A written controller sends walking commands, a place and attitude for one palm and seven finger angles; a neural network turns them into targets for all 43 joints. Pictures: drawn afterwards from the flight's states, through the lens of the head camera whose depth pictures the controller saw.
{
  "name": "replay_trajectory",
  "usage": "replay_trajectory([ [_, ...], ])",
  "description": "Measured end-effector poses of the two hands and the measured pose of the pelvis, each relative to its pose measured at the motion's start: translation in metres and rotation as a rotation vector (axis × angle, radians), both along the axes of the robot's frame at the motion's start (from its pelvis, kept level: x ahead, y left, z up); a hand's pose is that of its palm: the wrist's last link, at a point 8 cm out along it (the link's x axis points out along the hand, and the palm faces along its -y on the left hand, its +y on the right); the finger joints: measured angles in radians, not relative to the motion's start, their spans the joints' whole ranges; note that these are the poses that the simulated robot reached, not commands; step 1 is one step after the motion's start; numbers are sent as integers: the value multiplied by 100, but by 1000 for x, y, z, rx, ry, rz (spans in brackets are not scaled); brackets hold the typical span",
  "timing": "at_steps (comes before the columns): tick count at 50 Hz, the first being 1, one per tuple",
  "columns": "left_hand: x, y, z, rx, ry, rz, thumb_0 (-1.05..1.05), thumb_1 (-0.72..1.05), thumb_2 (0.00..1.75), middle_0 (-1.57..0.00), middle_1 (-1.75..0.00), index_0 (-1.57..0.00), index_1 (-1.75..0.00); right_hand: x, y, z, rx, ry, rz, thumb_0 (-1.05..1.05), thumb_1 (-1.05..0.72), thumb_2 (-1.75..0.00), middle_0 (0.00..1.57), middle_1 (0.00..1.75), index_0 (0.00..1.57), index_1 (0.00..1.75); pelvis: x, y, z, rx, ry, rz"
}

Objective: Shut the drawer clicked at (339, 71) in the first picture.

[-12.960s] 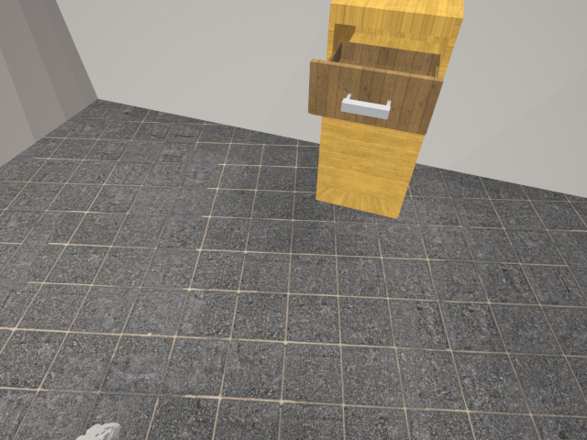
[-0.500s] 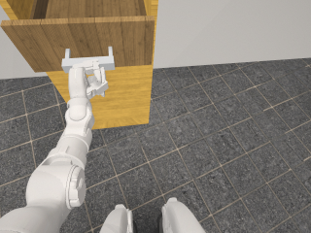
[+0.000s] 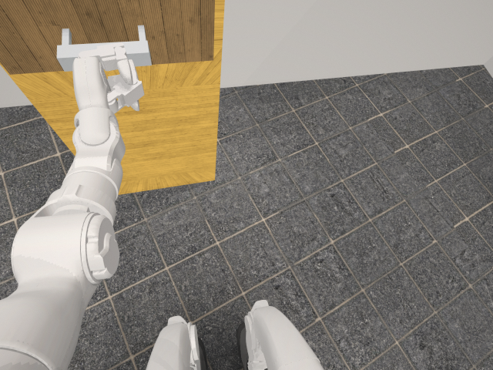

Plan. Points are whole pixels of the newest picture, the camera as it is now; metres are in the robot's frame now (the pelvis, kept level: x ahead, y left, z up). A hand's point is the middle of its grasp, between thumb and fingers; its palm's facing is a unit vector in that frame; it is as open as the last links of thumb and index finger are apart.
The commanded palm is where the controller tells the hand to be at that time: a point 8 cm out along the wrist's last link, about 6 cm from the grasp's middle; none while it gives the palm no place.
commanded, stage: push the drawer shut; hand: left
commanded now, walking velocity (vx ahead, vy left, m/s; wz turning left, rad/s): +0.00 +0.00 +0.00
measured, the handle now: (105, 44) +0.63 +0.14 +0.07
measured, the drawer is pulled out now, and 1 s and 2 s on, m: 0.04 0.00 0.00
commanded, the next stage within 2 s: pull the fist back off the drawer in 0.74 s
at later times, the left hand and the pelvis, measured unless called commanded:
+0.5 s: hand (132, 63) +0.59 +0.10 +0.06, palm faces +0.06 -1.00 -0.04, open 3.1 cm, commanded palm +0.60 +0.13 +0.07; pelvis +0.00 +0.00 -0.01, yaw +0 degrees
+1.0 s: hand (126, 60) +0.60 +0.11 +0.07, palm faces +0.06 -1.00 -0.04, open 3.3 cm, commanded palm +0.62 +0.12 +0.07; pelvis -0.02 +0.01 -0.02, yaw -1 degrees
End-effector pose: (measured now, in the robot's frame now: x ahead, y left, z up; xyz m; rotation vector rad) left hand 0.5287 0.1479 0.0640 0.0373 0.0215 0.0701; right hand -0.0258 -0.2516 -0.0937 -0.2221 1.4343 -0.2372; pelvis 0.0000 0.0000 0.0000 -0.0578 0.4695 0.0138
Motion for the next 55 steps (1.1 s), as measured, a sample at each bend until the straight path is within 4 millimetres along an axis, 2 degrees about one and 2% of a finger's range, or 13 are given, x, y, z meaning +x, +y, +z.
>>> replay_trajectory([
  [20,38,0,4,-2,12,0,3,72,92,-140,-160,-140,-160,-30,8,4,3,97,-39,1,-91,-90,20,30,20,30,2,-1,-7,-17,51,0],
  [34,42,9,4,2,24,-1,2,60,95,-140,-160,-140,-160,-42,8,4,-19,97,-37,1,-91,-90,20,30,20,30,-8,-2,-13,-30,66,7],
  [55,44,11,4,2,28,-8,2,57,95,-140,-160,-140,-160,-66,21,4,-28,116,-29,1,-91,-90,20,30,20,30,-21,7,-21,-43,87,13],
])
